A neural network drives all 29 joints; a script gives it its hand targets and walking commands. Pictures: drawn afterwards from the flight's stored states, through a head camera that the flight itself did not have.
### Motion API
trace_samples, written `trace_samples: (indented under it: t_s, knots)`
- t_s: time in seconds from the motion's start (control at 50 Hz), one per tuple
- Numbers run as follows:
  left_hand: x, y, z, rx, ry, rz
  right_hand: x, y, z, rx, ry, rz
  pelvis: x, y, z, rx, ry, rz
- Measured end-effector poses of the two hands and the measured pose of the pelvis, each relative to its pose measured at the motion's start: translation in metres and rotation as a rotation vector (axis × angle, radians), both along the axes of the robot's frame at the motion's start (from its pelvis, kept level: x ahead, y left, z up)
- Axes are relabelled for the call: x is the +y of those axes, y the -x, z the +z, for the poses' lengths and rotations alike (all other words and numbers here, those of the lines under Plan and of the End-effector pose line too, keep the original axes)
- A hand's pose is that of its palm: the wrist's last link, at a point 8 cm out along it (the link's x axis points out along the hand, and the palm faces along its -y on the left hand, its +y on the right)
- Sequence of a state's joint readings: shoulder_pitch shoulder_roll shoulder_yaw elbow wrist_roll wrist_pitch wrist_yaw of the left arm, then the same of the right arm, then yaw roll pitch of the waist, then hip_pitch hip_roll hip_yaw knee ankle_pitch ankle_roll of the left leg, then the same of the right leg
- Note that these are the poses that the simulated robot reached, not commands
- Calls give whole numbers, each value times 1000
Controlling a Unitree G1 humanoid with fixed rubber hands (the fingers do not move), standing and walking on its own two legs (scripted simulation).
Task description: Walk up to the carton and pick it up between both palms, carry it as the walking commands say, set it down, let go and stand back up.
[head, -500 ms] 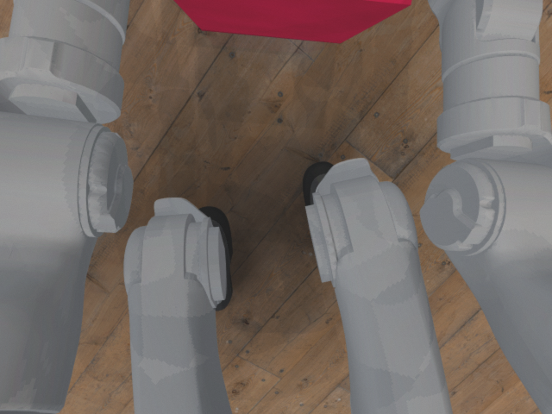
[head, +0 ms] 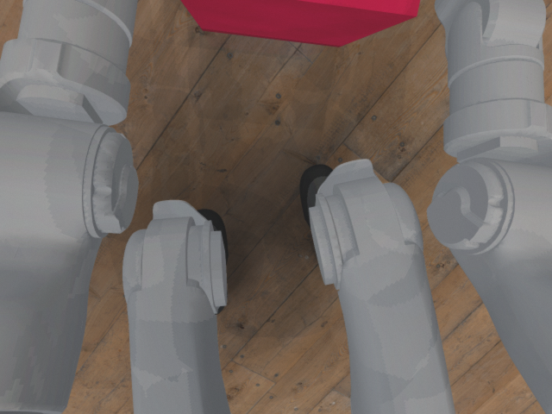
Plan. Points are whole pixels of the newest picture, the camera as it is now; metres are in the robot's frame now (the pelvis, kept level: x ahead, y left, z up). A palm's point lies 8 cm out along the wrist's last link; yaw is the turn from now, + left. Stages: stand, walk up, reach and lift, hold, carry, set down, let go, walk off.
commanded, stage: set down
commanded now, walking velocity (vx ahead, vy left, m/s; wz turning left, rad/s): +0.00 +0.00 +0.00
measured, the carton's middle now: out of the picture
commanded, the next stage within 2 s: none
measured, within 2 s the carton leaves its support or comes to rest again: neither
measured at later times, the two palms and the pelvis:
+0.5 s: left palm out of the picture +0.60 +0.04 -0.17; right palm out of the picture +0.51 -0.25 -0.17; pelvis +0.00 +0.00 +0.00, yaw +0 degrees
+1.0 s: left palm out of the picture +0.60 +0.05 -0.17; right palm out of the picture +0.52 -0.26 -0.17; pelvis +0.00 +0.00 +0.00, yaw -1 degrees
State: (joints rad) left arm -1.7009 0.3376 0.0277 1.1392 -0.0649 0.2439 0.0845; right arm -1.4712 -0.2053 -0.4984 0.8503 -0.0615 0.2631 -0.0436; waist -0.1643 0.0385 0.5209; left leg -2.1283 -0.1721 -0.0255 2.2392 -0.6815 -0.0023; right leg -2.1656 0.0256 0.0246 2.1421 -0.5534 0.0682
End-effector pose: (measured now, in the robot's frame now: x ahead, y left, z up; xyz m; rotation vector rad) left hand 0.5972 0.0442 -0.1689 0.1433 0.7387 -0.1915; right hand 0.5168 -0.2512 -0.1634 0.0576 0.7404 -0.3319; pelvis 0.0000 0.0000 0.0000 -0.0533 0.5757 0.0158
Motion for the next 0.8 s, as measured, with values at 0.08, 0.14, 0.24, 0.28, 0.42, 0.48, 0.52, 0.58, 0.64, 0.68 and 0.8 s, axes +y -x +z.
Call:
trace_samples:
  t_s: [0.08, 0.14, 0.24, 0.28, 0.42, 0.48, 0.52, 0.58, 0.64, 0.68, 0.8]
  knots:
    - [-1, -1, -1, 1, 20, -6, -1, 2, -2, 14, 14, 14, 0, 0, -2, 1, 4, 1]
    - [-1, -1, -1, -5, 19, -15, -3, 2, -4, 16, 4, 10, 1, 0, -2, 3, 8, 1]
    - [-1, -1, -2, -7, 24, -10, -3, 2, -4, 13, -4, 14, 1, -1, -3, 2, 11, 2]
    - [-1, -1, -2, -9, 24, -14, -3, 2, -5, 12, -6, 13, 2, -1, -3, 2, 10, 3]
    - [0, -1, -3, -12, 33, -18, -3, 2, -5, 11, -4, 18, 1, -1, -4, -1, 12, 2]
    - [0, -1, -3, -13, 34, -20, -3, 3, -5, 9, -13, 16, 1, -1, -4, -1, 13, 1]
    - [0, -1, -4, -13, 34, -20, -4, 2, -5, 9, -13, 17, 2, -1, -5, -2, 13, 1]
    - [0, -1, -4, -14, 35, -21, -3, 2, -5, 10, -7, 20, 2, -1, -5, -2, 12, 1]
    - [0, -1, -4, -17, 32, -23, -4, 3, -6, 8, -13, 18, 1, -1, -5, -2, 12, 1]
    - [0, -1, -4, -18, 35, -22, -4, 3, -6, 6, -14, 18, 1, -1, -5, -2, 12, 3]
    - [0, -1, -5, -26, 41, -22, -3, 3, -6, 6, -9, 13, 0, -1, -4, -2, 12, -2]
